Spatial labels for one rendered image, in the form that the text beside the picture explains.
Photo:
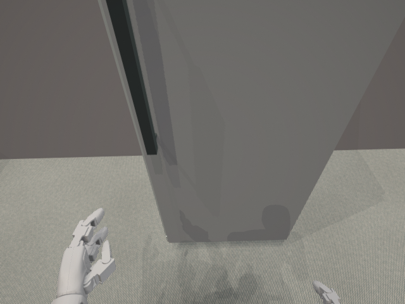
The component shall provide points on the fridge door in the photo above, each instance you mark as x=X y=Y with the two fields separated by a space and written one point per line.
x=249 y=99

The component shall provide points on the robot right hand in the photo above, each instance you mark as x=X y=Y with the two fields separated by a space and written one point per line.
x=329 y=296

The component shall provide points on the handle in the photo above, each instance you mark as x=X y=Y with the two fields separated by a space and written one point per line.
x=120 y=18

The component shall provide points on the robot left hand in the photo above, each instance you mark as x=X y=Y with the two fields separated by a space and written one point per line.
x=83 y=250

